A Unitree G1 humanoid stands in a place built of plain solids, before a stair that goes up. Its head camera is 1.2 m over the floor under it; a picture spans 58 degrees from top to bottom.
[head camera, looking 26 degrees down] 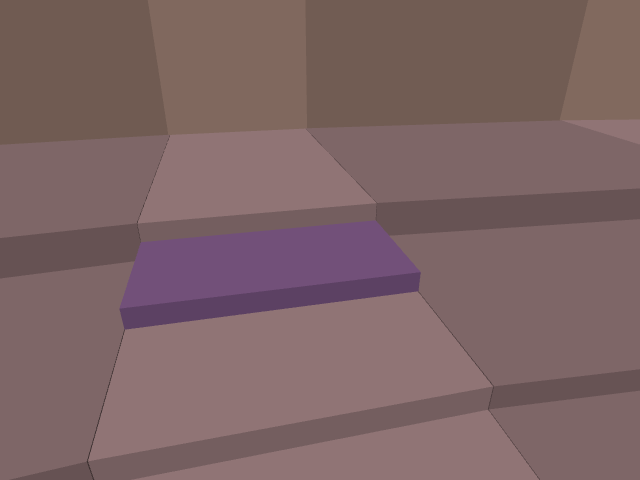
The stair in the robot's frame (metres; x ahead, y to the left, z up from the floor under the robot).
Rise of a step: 0.10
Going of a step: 0.60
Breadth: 1.28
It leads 13 degrees to the left of straight ahead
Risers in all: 3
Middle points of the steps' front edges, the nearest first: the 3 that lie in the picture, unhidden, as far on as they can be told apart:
0.96 0.03 0.11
1.55 0.17 0.21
2.14 0.30 0.32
